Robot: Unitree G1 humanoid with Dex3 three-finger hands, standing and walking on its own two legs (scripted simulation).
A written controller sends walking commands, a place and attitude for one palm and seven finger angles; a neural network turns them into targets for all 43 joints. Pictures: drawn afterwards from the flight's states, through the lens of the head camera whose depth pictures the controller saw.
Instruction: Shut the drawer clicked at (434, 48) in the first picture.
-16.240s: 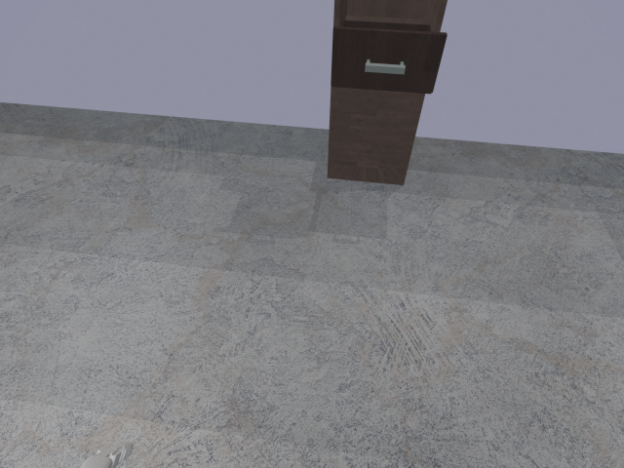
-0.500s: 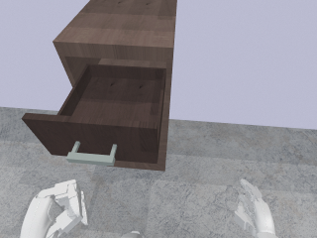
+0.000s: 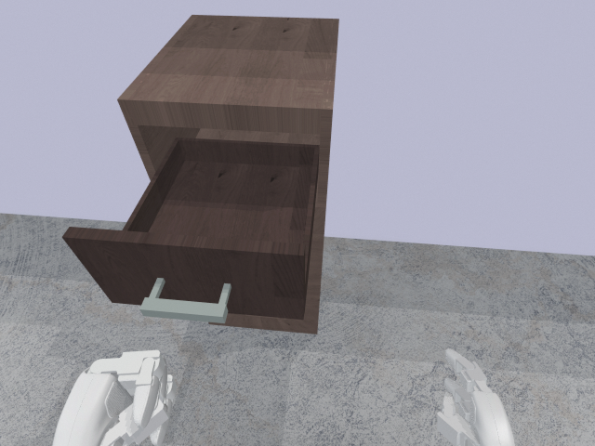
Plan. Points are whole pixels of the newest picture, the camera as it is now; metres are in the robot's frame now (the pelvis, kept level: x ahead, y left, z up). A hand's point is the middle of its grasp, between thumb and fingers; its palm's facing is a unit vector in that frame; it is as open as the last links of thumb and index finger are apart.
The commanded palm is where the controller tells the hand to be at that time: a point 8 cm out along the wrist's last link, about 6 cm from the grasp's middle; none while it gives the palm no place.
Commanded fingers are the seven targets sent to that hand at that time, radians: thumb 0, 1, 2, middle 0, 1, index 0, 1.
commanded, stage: raise the hand and make a fist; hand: left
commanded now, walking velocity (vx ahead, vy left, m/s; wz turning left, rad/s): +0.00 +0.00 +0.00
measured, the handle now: (188, 298) +0.32 +0.19 +0.00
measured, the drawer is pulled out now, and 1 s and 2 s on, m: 0.28 0.28 0.28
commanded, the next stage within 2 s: bring the fist close to the handle in 0.20 s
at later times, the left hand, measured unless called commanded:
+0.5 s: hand (164, 404) +0.16 +0.15 +0.08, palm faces +0.00 -1.00 -0.04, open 3.2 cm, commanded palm +0.13 +0.21 +0.08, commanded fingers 0.00 0.90 0.90 -1.40 -1.60 -1.40 -1.60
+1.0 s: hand (193, 387) +0.19 +0.14 +0.03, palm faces -0.05 -1.00 -0.03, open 3.3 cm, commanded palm +0.17 +0.20 +0.03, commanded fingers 0.00 0.90 0.90 -1.40 -1.60 -1.40 -1.60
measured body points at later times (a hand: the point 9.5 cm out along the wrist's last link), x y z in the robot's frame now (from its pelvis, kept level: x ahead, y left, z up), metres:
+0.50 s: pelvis +0.00 -0.01 +0.00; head +0.01 -0.02 +0.45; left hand +0.15 +0.21 +0.09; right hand +0.19 -0.24 -0.06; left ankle +0.02 +0.10 -0.69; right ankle +0.00 -0.11 -0.69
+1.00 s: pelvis -0.01 -0.01 -0.03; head +0.05 -0.01 +0.42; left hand +0.19 +0.20 +0.04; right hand +0.18 -0.25 -0.10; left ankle +0.02 +0.10 -0.69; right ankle +0.00 -0.11 -0.69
